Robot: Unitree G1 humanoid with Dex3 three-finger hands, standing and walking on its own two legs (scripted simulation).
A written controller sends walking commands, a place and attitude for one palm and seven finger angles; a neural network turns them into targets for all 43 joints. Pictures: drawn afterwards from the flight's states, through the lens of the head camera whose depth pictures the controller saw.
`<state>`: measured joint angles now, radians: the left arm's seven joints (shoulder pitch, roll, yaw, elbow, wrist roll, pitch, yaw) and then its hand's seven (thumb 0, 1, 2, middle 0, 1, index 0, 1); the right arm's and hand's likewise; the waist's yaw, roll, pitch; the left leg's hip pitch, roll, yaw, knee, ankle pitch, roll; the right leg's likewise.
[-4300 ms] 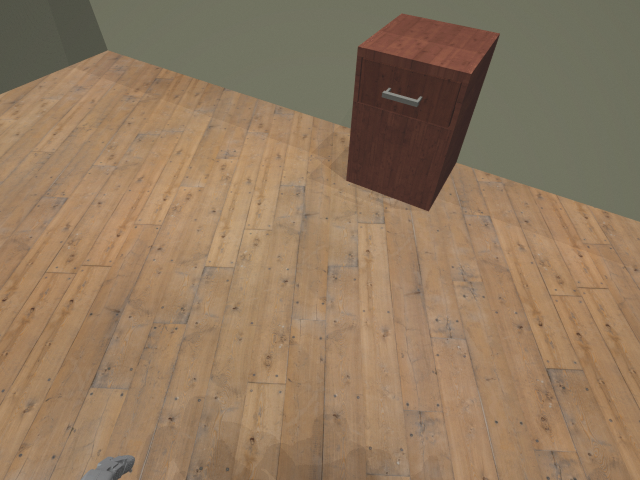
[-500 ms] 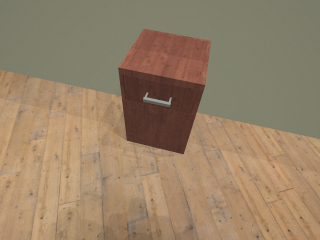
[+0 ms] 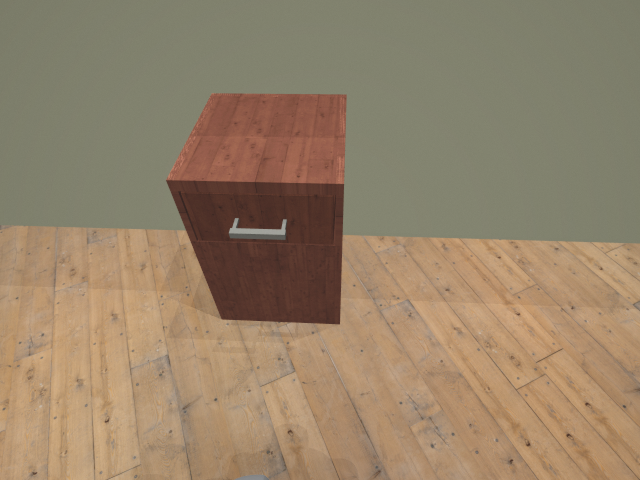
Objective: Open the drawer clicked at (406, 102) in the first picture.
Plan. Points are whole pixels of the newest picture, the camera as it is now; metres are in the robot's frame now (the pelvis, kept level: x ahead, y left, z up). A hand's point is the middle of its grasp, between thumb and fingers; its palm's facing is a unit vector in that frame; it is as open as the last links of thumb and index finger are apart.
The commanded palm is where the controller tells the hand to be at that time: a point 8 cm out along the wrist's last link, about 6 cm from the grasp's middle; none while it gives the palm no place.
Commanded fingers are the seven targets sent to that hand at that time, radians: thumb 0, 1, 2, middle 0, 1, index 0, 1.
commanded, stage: take the last steps up to it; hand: left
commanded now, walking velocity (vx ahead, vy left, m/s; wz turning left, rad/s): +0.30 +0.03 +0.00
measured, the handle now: (259, 228) +0.75 +0.20 -0.25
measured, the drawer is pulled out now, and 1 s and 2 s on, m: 0.00 0.00 0.00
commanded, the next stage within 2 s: come to a stop and stand still in 0.52 s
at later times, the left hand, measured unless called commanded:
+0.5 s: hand (183, 465) +0.18 +0.22 -0.17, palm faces +0.03 -0.98 -0.18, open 7.4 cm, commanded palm none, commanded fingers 0.00 0.90 0.90 -0.20 -0.30 -0.20 -0.30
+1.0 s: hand (220, 383) +0.30 +0.19 -0.16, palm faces +0.06 -0.96 -0.26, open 7.3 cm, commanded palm none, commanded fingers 0.00 0.90 0.90 -0.20 -0.30 -0.20 -0.30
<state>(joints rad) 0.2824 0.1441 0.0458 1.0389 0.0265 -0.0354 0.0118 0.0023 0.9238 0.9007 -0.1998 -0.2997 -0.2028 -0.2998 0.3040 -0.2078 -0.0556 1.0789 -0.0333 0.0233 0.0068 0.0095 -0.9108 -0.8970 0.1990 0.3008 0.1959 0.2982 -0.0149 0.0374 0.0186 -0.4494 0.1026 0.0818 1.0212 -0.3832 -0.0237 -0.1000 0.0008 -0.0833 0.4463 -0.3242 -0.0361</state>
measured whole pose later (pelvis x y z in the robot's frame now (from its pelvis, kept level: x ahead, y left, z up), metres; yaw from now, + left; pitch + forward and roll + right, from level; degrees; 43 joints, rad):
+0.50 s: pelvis +0.15 +0.04 +0.00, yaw -1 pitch -1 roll +1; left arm 0.25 0.18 0.07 1.06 0.03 -0.01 -0.01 0.01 0.91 0.90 -0.20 -0.30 -0.20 -0.30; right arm 0.32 -0.13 -0.03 1.08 -0.02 -0.06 -0.02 0.00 -0.93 -0.90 0.20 0.30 0.20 0.30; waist 0.00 -0.04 0.04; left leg -0.15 0.02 0.16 0.40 -0.24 0.03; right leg -0.48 -0.09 -0.06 0.99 -0.32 -0.01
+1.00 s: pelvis +0.22 +0.00 +0.00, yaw +0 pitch +0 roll +2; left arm 0.14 0.14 0.05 1.00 0.03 0.01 0.04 -0.01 0.92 0.90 -0.20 -0.30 -0.21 -0.30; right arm 0.16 -0.20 -0.06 1.02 -0.01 0.06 -0.02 0.00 -0.91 -0.90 0.20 0.30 0.19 0.30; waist 0.02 0.02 0.10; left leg -0.40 0.01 0.02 0.96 -0.45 -0.05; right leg -0.28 -0.06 -0.14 0.47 -0.19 -0.06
